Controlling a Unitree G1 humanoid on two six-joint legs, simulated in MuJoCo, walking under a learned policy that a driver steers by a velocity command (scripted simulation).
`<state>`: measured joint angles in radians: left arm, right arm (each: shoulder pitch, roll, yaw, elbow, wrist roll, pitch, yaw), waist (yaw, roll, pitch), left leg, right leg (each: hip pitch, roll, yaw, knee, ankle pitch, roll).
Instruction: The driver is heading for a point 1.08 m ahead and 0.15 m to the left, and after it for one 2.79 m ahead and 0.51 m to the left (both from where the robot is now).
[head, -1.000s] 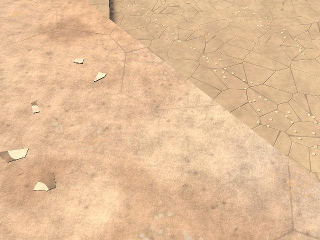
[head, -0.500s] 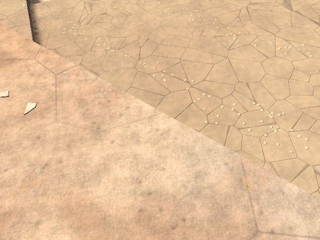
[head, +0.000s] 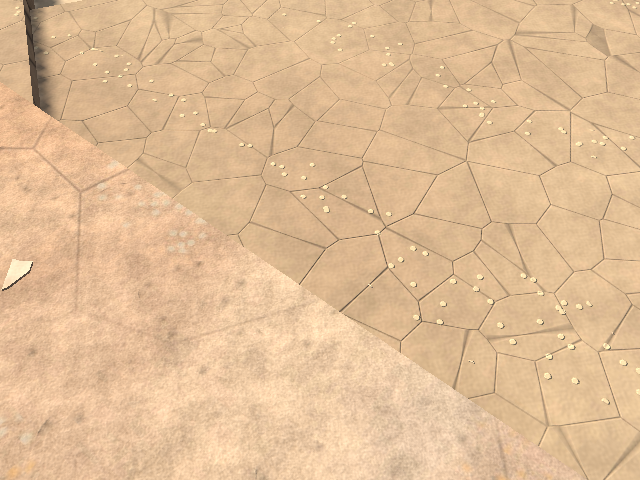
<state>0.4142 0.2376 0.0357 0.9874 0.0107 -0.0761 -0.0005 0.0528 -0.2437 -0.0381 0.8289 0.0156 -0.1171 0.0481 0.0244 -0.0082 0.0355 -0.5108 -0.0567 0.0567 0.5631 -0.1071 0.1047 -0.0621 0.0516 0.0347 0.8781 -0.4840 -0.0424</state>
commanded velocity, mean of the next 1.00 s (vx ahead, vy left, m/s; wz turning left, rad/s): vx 0.50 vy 0.00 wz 0.27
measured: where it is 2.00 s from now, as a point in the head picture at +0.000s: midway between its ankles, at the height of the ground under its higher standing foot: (282, 267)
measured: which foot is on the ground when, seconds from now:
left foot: down 0.00-0.42, up 0.44-0.90, down 0.92-1.00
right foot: up 0.00-0.40, down 0.42-0.92, up 0.94-1.00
